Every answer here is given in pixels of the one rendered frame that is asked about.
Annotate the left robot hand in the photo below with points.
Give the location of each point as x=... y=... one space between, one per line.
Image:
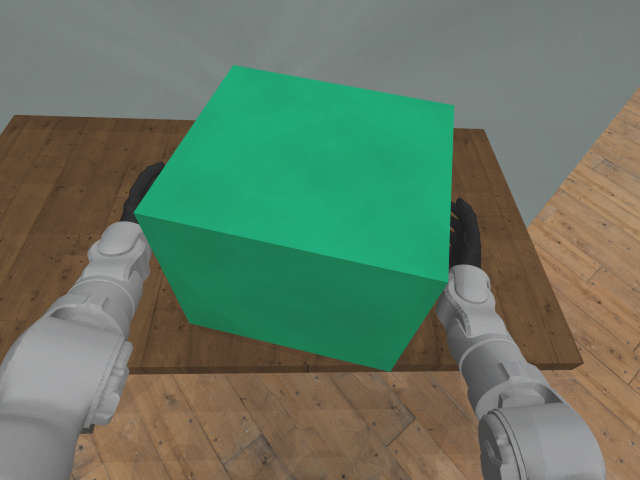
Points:
x=143 y=183

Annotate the carton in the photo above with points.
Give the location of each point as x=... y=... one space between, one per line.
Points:
x=307 y=214

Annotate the right robot hand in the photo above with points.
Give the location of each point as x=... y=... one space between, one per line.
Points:
x=465 y=242

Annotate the robot left forearm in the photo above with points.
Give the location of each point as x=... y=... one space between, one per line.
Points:
x=108 y=292

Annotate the right robot upper arm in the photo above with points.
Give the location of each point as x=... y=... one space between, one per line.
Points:
x=537 y=442

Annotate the left robot upper arm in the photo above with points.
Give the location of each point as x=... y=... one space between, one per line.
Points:
x=67 y=377

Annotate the table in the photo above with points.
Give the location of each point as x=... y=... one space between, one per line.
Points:
x=64 y=180

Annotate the robot right forearm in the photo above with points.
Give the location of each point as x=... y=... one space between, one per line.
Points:
x=495 y=371

